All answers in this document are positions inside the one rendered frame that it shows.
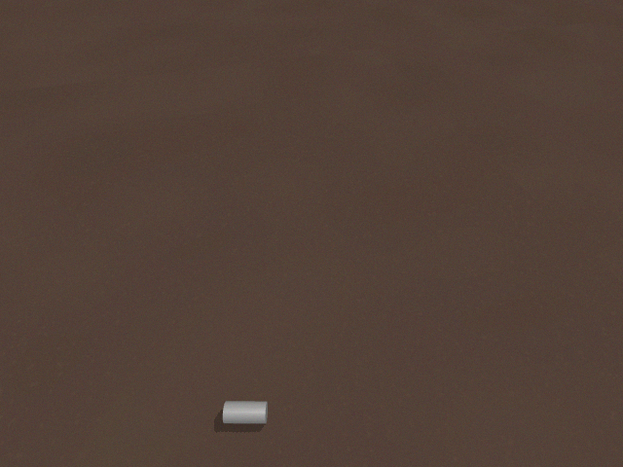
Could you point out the can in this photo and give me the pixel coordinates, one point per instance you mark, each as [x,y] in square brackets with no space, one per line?
[255,412]

